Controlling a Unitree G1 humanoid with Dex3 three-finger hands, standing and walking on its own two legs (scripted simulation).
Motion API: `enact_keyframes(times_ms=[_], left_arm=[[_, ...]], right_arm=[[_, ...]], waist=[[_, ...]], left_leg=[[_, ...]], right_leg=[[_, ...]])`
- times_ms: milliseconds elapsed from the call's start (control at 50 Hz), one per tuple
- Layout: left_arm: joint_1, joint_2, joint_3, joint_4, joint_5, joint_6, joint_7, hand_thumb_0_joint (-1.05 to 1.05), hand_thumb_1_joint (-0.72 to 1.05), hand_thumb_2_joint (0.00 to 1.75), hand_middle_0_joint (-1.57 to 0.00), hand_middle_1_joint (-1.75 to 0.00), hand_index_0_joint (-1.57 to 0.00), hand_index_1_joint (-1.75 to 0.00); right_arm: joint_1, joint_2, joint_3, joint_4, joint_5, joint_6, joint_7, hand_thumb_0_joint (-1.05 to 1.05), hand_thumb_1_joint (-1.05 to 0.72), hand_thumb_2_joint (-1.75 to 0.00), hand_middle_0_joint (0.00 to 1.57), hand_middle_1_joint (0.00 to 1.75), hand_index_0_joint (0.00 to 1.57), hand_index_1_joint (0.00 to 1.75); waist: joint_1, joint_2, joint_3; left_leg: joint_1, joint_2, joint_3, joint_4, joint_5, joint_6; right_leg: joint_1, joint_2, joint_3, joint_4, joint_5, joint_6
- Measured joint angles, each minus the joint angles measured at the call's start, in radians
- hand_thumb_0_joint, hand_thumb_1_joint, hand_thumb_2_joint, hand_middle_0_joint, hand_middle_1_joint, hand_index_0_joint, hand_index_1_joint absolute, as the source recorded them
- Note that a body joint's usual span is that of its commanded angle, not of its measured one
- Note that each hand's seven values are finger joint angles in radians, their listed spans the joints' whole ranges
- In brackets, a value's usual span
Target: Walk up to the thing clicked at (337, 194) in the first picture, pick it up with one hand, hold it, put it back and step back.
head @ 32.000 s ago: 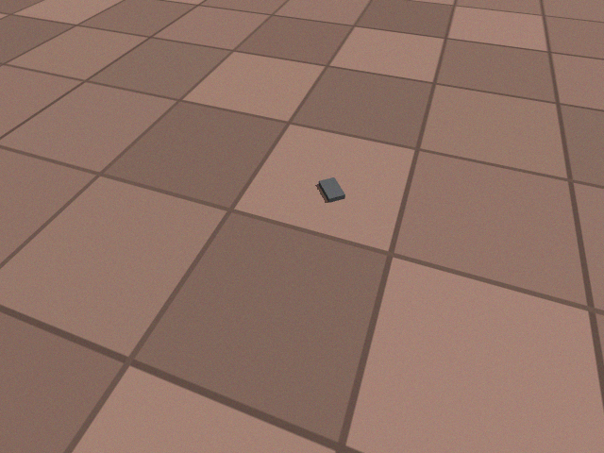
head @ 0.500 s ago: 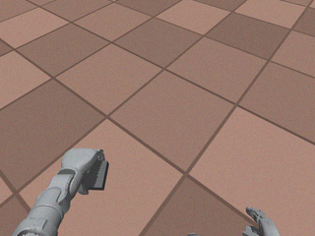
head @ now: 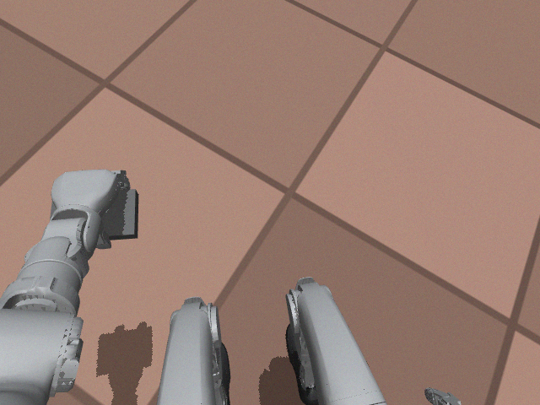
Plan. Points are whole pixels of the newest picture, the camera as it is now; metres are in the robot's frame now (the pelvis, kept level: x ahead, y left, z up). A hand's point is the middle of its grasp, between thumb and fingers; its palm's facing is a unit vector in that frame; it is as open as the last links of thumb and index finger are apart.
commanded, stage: crouch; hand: left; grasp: from above
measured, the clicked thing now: (96, 215) +0.45 +0.25 -0.14
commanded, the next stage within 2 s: lower in 1.18 s
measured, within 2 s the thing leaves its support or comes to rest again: neither
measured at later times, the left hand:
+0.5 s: hand (120, 229) +0.47 +0.26 -0.29, palm faces -0.46 +0.00 -0.89, open 10.7 cm
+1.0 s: hand (132, 230) +0.49 +0.25 -0.36, palm faces -0.47 -0.01 -0.89, open 10.7 cm
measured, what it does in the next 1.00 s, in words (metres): lowers itself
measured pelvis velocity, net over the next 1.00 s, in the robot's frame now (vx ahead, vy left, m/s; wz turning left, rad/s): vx -0.01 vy -0.01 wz -0.08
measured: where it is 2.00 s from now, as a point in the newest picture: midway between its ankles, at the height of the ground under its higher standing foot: (263, 388)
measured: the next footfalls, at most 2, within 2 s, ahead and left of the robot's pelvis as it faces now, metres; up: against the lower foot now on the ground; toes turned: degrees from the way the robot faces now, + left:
none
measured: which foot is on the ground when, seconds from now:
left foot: down 0.00-1.00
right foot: down 0.00-1.00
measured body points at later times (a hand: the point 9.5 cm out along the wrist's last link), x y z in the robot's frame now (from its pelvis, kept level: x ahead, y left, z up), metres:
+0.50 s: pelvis +0.00 +0.00 -0.12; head +0.25 +0.05 +0.25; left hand +0.49 +0.25 -0.24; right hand +0.07 -0.28 -0.24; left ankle +0.07 +0.10 -0.51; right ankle +0.09 -0.13 -0.51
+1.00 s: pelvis -0.01 -0.01 -0.20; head +0.24 +0.05 +0.17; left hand +0.51 +0.25 -0.31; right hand +0.00 -0.28 -0.29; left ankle +0.07 +0.10 -0.51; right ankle +0.09 -0.13 -0.51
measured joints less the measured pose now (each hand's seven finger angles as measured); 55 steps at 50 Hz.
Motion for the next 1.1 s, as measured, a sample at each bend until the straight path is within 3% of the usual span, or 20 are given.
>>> enact_keyframes(times_ms=[120, 340, 540, 860, 1100], left_arm=[[-0.045, 0.047, 0.028, 0.055, 0.015, -0.051, -0.007, -0.01, -0.03, 0.38, -0.65, -0.5, -0.68, -0.47], [-0.112, 0.129, 0.09, 0.065, 0.098, -0.103, 0.048, 0.0, -0.03, 0.34, -0.67, -0.48, -0.7, -0.45], [-0.158, 0.149, 0.099, 0.115, 0.094, -0.093, 0.05, 0.0, -0.03, 0.33, -0.68, -0.47, -0.71, -0.44], [-0.257, 0.266, 0.145, 0.268, 0.152, -0.142, 0.088, 0.0, -0.03, 0.34, -0.67, -0.48, -0.7, -0.45], [-0.286, 0.328, 0.144, 0.31, 0.15, -0.149, 0.08, 0.0, -0.02, 0.31, -0.67, -0.48, -0.71, -0.44]], right_arm=[[-0.014, 0.011, 0.027, 0.0, -0.01, -0.021, 0.021, 0.01, -0.9, -0.89, 0.2, 0.29, 0.2, 0.3], [-0.081, -0.006, 0.042, -0.009, -0.054, -0.055, 0.077, 0.01, -0.9, -0.9, 0.2, 0.29, 0.2, 0.3], [-0.108, -0.013, 0.041, -0.024, -0.074, -0.057, 0.126, 0.01, -0.91, -0.9, 0.2, 0.29, 0.2, 0.3], [-0.079, -0.029, 0.103, -0.007, -0.101, -0.052, 0.145, 0.01, -0.91, -0.9, 0.2, 0.29, 0.2, 0.3], [-0.087, -0.017, 0.154, -0.005, -0.113, -0.055, 0.145, 0.01, -0.91, -0.9, 0.2, 0.3, 0.2, 0.3]], waist=[[-0.023, -0.006, -0.003], [-0.039, -0.035, 0.022], [-0.045, -0.044, 0.067], [-0.114, -0.06, 0.126], [-0.134, -0.074, 0.157]], left_leg=[[-0.159, -0.002, -0.011, 0.14, -0.031, 0.002], [-0.382, -0.017, -0.042, 0.349, -0.086, -0.005], [-0.45, -0.015, -0.051, 0.446, -0.108, -0.004], [-0.581, -0.007, -0.072, 0.613, -0.101, -0.009], [-0.633, -0.006, -0.089, 0.69, -0.102, -0.007]], right_leg=[[-0.152, -0.001, -0.013, 0.133, -0.031, 0.0], [-0.354, -0.012, -0.047, 0.325, -0.091, 0.0], [-0.418, -0.009, -0.058, 0.414, -0.109, 0.002], [-0.546, 0.0, -0.08, 0.565, -0.089, -0.002], [-0.592, 0.005, -0.096, 0.626, -0.083, 0.001]])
